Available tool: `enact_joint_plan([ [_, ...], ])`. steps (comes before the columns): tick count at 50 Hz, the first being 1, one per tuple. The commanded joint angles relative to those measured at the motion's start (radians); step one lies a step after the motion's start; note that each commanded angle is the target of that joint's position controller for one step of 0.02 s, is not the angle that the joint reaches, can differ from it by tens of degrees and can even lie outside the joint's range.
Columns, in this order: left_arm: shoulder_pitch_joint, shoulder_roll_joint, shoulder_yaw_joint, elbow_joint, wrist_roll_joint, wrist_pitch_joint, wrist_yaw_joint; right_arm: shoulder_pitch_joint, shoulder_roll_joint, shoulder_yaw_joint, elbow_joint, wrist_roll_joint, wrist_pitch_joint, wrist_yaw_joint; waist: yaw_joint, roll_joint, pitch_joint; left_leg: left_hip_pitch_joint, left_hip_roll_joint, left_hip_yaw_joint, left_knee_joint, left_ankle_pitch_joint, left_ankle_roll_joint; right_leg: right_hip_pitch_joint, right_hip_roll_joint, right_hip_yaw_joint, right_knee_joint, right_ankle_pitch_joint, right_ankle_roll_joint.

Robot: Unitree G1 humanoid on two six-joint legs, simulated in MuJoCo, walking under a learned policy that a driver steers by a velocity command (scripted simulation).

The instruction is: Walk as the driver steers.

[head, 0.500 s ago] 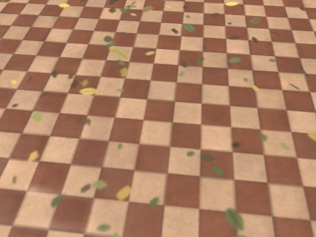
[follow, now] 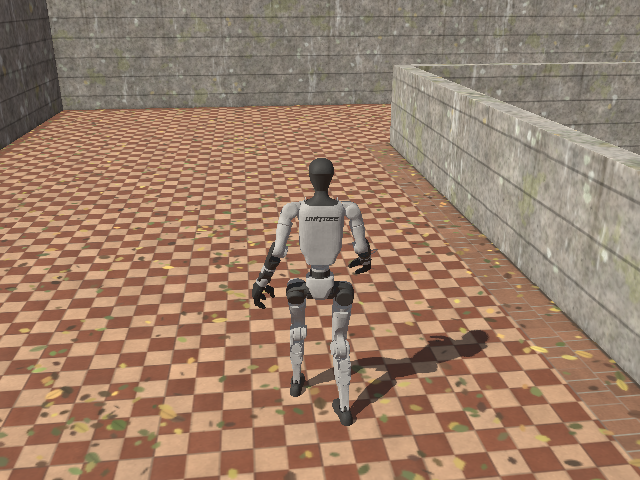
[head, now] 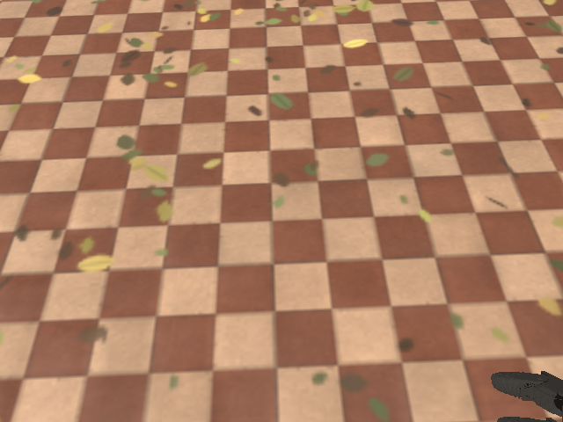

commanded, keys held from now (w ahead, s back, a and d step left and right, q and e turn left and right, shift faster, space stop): w+e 0.24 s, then w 0.32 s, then w+q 0.26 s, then q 0.18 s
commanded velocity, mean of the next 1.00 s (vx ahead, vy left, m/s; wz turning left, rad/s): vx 0.47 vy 0.00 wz -0.13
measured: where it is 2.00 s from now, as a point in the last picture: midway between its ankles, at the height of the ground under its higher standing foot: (380, 351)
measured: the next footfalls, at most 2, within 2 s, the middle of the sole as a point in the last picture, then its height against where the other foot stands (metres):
right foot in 0.50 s outside the picture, level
left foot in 1.02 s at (331, 330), level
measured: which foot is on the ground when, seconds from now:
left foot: down 0.00-0.52, up 0.54-1.00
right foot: down 0.00-0.00, up 0.02-0.48, down 0.50-1.00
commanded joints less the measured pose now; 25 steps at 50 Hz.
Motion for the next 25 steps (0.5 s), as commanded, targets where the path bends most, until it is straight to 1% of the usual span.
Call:
enact_joint_plan([
  [1, -0.035, 0.033, -0.003, -0.092, 0.027, -0.013, -0.001, 0.297, -0.225, -0.08, -0.014, -0.016, -0.02, -0.019, -0.189, 0.015, -0.26, 0.591, 0.252, -0.222, 0.005, -0.081, 0.119, -0.259, -0.095, 0.039, 0.4, 0.163, -0.036],
  [2, 0.096, 0.012, -0.013, -0.124, -0.01, -0.023, -0.002, 0.348, -0.283, -0.095, 0.026, -0.019, -0.003, -0.01, -0.117, 0.362, -0.325, 0.814, 0.437, -0.69, -0.098, -0.327, 0.271, -0.605, -0.007, -0.06, 0.678, -0.196, 0.012],
  [3, 0.067, 0.122, 0.007, -0.091, -0.019, -0.022, 0.001, 0.307, -0.177, -0.073, 0.002, 0.0, 0.001, -0.006, -0.144, 0.203, -0.223, 0.743, 0.419, -0.681, -0.135, -0.5, 0.244, -0.704, -0.094, -0.035, 0.787, -0.137, 0.028],
  [4, -0.041, 0.162, 0.02, -0.104, -0.011, -0.017, -0.001, 0.271, -0.125, -0.059, -0.003, 0.001, 0.007, -0.011, -0.17, 0.105, -0.109, 0.629, 0.372, -0.506, -0.142, -0.449, 0.201, -0.721, -0.123, -0.062, 0.804, -0.04, 0.035],
  [5, -0.087, 0.146, 0.02, -0.112, -0.002, -0.012, 0.0, 0.229, -0.113, -0.051, -0.005, -0.009, 0.011, -0.011, -0.153, 0.038, -0.052, 0.52, 0.329, -0.386, -0.161, -0.312, 0.184, -0.686, -0.154, -0.087, 0.787, 0.029, 0.045],
  [6, -0.117, 0.133, 0.023, -0.126, 0.006, -0.012, -0.004, 0.202, -0.094, -0.045, 0.005, -0.012, 0.014, -0.013, -0.139, 0.039, -0.006, 0.448, 0.295, -0.302, -0.182, -0.21, 0.181, -0.673, -0.178, -0.089, 0.743, 0.073, 0.049],
  [7, -0.113, 0.114, 0.023, -0.132, -0.001, -0.008, -0.012, 0.191, -0.087, -0.041, 0.012, -0.018, 0.013, -0.015, -0.119, 0.072, 0.006, 0.395, 0.271, -0.23, -0.206, -0.15, 0.173, -0.631, -0.202, -0.096, 0.719, 0.1, 0.051],
  [8, -0.108, 0.094, 0.02, -0.135, -0.007, -0.003, -0.016, 0.188, -0.082, -0.041, 0.019, -0.015, 0.009, -0.015, -0.112, 0.09, 0.01, 0.371, 0.257, -0.179, -0.229, -0.117, 0.175, -0.615, -0.211, -0.112, 0.7, 0.111, 0.054],
  [9, -0.115, 0.074, 0.017, -0.142, -0.008, 0.002, -0.018, 0.19, -0.086, -0.044, 0.028, -0.01, 0.006, -0.015, -0.109, 0.09, 0.014, 0.359, 0.256, -0.138, -0.246, -0.079, 0.185, -0.62, -0.217, -0.124, 0.683, 0.12, 0.058],
  [10, -0.132, 0.064, 0.014, -0.153, -0.005, 0.006, -0.019, 0.192, -0.099, -0.048, 0.037, -0.008, 0.003, -0.015, -0.108, 0.078, 0.022, 0.352, 0.262, -0.106, -0.262, -0.043, 0.195, -0.635, -0.223, -0.129, 0.657, 0.14, 0.064],
  [12, -0.17, 0.051, 0.009, -0.173, 0.001, 0.008, -0.022, 0.197, -0.125, -0.057, 0.055, -0.009, 0.003, -0.017, -0.11, 0.054, 0.029, 0.365, 0.273, -0.045, -0.279, 0.039, 0.21, -0.667, -0.231, -0.133, 0.582, 0.2, 0.077],
  [13, -0.186, 0.044, 0.005, -0.177, 0.003, 0.005, -0.025, 0.206, -0.132, -0.059, 0.065, -0.01, 0.004, -0.017, -0.115, 0.042, 0.026, 0.371, 0.269, -0.016, -0.281, 0.071, 0.211, -0.662, -0.23, -0.134, 0.531, 0.244, 0.077],
  [15, -0.229, 0.026, -0.005, -0.183, 0.004, -0.005, -0.034, 0.212, -0.141, -0.059, 0.082, -0.005, 0.01, -0.015, -0.127, 0.031, 0.032, 0.368, 0.244, 0.053, -0.287, 0.108, 0.201, -0.62, -0.216, -0.155, 0.396, 0.343, 0.069],
  [17, -0.299, 0.012, -0.014, -0.197, 0.005, -0.016, -0.046, 0.235, -0.155, -0.059, 0.102, 0.003, 0.016, -0.014, -0.15, 0.024, 0.052, 0.368, 0.233, 0.103, -0.291, 0.116, 0.19, -0.571, -0.197, -0.193, 0.268, 0.415, 0.056],
  [18, -0.333, 0.011, -0.017, -0.207, 0.005, -0.02, -0.052, 0.255, -0.165, -0.061, 0.115, 0.01, 0.02, -0.013, -0.161, 0.022, 0.061, 0.38, 0.239, 0.112, -0.292, 0.114, 0.188, -0.555, -0.188, -0.211, 0.224, 0.424, 0.05],
  [19, -0.363, 0.013, -0.018, -0.218, 0.003, -0.022, -0.056, 0.277, -0.175, -0.063, 0.129, 0.016, 0.024, -0.013, -0.167, 0.024, 0.07, 0.404, 0.252, 0.114, -0.289, 0.117, 0.187, -0.55, -0.182, -0.221, 0.188, 0.418, 0.042],
  [21, -0.399, 0.028, -0.015, -0.239, 0.002, -0.025, -0.064, 0.305, -0.191, -0.067, 0.155, 0.027, 0.036, -0.012, -0.163, 0.035, 0.082, 0.47, 0.283, 0.111, -0.264, 0.171, 0.178, -0.545, -0.17, -0.232, 0.133, 0.36, 0.017],
  [22, -0.399, 0.039, -0.01, -0.244, 0.004, -0.025, -0.066, 0.309, -0.2, -0.069, 0.165, 0.032, 0.042, -0.013, -0.15, 0.045, 0.077, 0.501, 0.294, 0.115, -0.234, 0.249, 0.171, -0.523, -0.158, -0.244, 0.11, 0.317, 0.001],
  [23, -0.37, 0.058, -0.001, -0.242, 0.008, -0.025, -0.066, 0.304, -0.213, -0.071, 0.17, 0.035, 0.048, -0.016, -0.121, 0.061, 0.052, 0.52, 0.294, 0.128, -0.177, 0.401, 0.16, -0.458, -0.133, -0.264, 0.088, 0.28, -0.019],
  [24, -0.279, 0.086, 0.015, -0.218, 0.013, -0.024, -0.063, 0.293, -0.221, -0.071, 0.175, 0.037, 0.054, -0.019, -0.058, 0.068, -0.009, 0.511, 0.276, 0.161, -0.061, 0.557, 0.139, -0.311, -0.1, -0.292, 0.048, 0.296, -0.043],
  [25, -0.129, 0.133, 0.042, -0.17, 0.014, -0.021, -0.055, 0.297, -0.204, -0.061, 0.178, 0.033, 0.057, -0.024, 0.015, 0.055, -0.097, 0.434, 0.236, 0.202, 0.118, 0.598, 0.109, -0.077, -0.072, -0.303, 0.02, 0.348, -0.071],
])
